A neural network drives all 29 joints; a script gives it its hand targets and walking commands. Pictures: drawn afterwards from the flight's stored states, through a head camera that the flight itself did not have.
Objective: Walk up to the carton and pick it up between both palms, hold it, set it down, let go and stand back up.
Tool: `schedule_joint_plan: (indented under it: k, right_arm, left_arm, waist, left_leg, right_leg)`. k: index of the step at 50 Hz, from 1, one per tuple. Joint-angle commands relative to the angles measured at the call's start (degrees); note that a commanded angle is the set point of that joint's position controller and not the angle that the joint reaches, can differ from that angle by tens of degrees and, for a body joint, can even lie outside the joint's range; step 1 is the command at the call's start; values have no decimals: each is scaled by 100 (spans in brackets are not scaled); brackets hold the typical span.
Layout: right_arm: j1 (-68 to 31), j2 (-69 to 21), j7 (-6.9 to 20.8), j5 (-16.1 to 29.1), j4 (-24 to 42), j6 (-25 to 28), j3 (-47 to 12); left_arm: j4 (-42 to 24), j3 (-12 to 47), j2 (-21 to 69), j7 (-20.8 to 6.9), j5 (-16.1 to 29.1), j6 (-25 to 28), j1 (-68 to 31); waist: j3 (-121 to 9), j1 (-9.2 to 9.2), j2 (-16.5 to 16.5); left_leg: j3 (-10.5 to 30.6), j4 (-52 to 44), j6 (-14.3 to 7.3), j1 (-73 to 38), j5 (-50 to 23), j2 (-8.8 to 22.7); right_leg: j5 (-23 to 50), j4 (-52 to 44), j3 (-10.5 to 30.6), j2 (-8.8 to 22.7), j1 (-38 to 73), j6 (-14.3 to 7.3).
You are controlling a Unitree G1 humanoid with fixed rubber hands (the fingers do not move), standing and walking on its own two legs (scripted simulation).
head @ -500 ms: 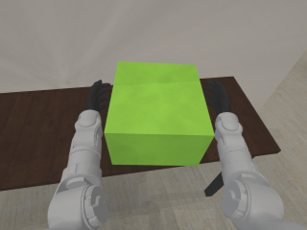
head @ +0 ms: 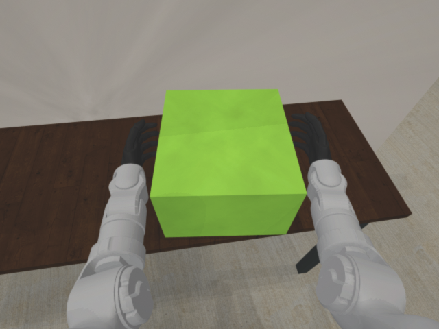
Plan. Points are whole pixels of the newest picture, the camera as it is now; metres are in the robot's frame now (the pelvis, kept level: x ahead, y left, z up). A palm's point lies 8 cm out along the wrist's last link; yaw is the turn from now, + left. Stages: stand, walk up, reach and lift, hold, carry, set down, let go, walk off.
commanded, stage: set down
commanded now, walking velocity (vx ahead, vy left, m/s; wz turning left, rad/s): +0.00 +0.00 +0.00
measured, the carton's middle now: (224, 159) +0.46 +0.02 +0.00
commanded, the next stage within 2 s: none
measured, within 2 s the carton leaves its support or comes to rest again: rests again in 0.22 s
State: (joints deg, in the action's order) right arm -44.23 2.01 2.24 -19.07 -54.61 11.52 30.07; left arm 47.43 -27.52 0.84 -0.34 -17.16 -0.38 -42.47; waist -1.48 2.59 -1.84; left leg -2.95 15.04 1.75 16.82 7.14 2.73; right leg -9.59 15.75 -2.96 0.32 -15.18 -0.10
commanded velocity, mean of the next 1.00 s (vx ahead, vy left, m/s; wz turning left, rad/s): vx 0.00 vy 0.00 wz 0.00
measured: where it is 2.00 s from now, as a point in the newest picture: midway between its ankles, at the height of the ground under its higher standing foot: outside the picture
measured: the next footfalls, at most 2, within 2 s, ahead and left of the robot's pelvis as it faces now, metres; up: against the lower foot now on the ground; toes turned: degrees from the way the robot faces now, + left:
none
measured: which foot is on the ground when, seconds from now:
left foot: down 0.00-1.00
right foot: down 0.00-1.00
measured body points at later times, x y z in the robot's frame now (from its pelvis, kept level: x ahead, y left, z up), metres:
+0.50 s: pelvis -0.01 +0.00 +0.00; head +0.06 +0.02 +0.44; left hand +0.41 +0.19 +0.05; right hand +0.43 -0.16 +0.07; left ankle -0.01 +0.14 -0.75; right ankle -0.03 -0.11 -0.75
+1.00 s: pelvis -0.01 +0.00 +0.00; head +0.06 +0.01 +0.44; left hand +0.41 +0.19 +0.05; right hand +0.42 -0.16 +0.06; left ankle -0.01 +0.14 -0.75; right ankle -0.03 -0.11 -0.75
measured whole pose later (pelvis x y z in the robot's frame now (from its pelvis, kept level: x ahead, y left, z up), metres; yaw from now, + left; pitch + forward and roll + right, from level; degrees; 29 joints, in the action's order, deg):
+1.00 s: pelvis -0.01 +0.00 +0.00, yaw -1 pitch +8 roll +0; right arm -42.6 0.3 4.0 -22.8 -51.4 12.9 34.1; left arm 47.6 -31.6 2.8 -1.8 -21.5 3.1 -42.9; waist 0.1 2.7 -1.6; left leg -3.7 15.1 1.2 16.7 6.7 2.4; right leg -9.3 16.4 -2.3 0.7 -15.6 0.2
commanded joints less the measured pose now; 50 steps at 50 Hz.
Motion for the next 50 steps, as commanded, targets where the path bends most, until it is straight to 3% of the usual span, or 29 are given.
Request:
schedule_joint_plan:
  k: [1,4,5,6,9,13,16,21,27,31,40,46,50]
  right_arm:
    - [-2876,-2687,644,-193,41,393,-1460]
    - [-2768,-2635,609,-154,-96,383,-1501]
    - [-2745,-2663,597,-144,-133,366,-1543]
    - [-2884,-2658,606,-151,-60,394,-1499]
    - [-2874,-2698,596,-192,-100,428,-1603]
    - [-2827,-2681,612,-216,-151,442,-1503]
    - [-2853,-2609,632,-270,-147,478,-1341]
    - [-2807,-2553,693,-361,-261,374,-1085]
    - [-2764,-2523,782,-432,-259,355,-1059]
    - [-2753,-2572,798,-504,-63,263,-955]
    - [-2429,-2644,764,-567,32,133,-972]
    - [-2325,-2597,783,-599,192,163,-1010]
    - [-2155,-2612,772,-564,156,203,-1087]
  left_arm:
    - [-380,1746,2608,-294,131,515,-3185]
    - [-106,1654,2573,-311,111,516,-2950]
    - [-56,1576,2486,-316,66,539,-2898]
    - [-116,1595,2510,-322,85,574,-3029]
    - [156,1447,2390,-359,51,682,-3017]
    - [196,1334,2409,-354,-97,701,-2966]
    - [130,1462,2582,-299,9,719,-3066]
    - [100,1369,2538,-297,-145,644,-3136]
    - [152,1234,2482,-257,-218,642,-2954]
    - [232,995,2364,-346,-336,595,-2884]
    - [119,822,2300,-424,-500,508,-2626]
    - [-10,886,2435,-413,-515,460,-2393]
    - [-25,860,2512,-455,-498,476,-2221]
  waist:
    - [-3493,-73,167]
    - [-3336,-38,111]
    - [-3326,60,67]
    - [-3308,-15,76]
    - [-3232,67,-142]
    - [-3198,79,-74]
    - [-3212,-30,92]
    - [-3033,-44,137]
    - [-2974,24,80]
    - [-2803,68,-88]
    - [-2489,26,-123]
    - [-2368,17,-69]
    - [-2406,15,-99]
  left_leg:
    - [-421,497,75,-1662,-2551,-160]
    - [-399,576,65,-1686,-2711,-155]
    - [-427,505,34,-1497,-2493,-179]
    - [-410,483,45,-1394,-2407,-179]
    - [-445,387,-74,-995,-2121,-202]
    - [-467,299,-79,-895,-2020,-188]
    - [-430,388,44,-1359,-2098,-154]
    - [-475,324,37,-1480,-1828,-127]
    - [-452,339,18,-1379,-1880,-143]
    - [-491,132,-151,-982,-1289,-174]
    - [-546,126,-221,-977,-1338,-216]
    - [-441,278,-149,-1425,-1776,-154]
    - [-441,332,-128,-1361,-1949,-192]
  right_leg:
    - [2928,372,-372,-151,1042,318]
    - [3066,333,-296,-130,1007,317]
    - [2978,320,-269,-124,1143,339]
    - [3002,348,-304,-142,1186,336]
    - [3260,448,-225,-77,1586,403]
    - [3096,437,-211,-62,1516,381]
    - [2486,291,-322,-128,970,288]
    - [1807,118,-372,-170,753,228]
    - [1835,129,-340,-146,650,235]
    - [1647,132,-284,-90,1009,302]
    - [2018,196,-251,-56,1154,420]
    - [1799,164,-306,-92,691,349]
    - [2066,221,-298,-102,784,358]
